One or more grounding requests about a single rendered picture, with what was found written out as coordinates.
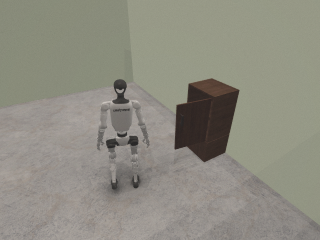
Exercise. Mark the handle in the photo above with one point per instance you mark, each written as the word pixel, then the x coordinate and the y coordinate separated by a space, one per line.
pixel 182 120

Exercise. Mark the right robot forearm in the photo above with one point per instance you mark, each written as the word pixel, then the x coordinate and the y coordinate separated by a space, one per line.
pixel 144 129

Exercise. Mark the left robot hand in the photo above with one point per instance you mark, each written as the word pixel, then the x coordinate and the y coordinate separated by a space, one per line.
pixel 99 143

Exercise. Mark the left robot forearm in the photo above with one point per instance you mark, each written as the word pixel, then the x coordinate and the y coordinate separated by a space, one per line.
pixel 100 133

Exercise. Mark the humanoid robot head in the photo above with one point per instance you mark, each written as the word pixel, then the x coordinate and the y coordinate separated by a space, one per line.
pixel 120 84

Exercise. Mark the right robot hand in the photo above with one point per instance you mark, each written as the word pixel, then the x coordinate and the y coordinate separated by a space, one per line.
pixel 147 141

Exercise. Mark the right robot upper arm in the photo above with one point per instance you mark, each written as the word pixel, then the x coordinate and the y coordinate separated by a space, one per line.
pixel 138 110

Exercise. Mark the left robot upper arm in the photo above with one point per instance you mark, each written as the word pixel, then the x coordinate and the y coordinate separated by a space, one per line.
pixel 103 114

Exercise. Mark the cupboard door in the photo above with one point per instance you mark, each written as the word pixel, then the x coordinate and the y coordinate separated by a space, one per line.
pixel 194 129

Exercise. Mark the left robot shin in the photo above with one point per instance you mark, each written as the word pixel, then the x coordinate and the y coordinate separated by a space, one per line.
pixel 112 166

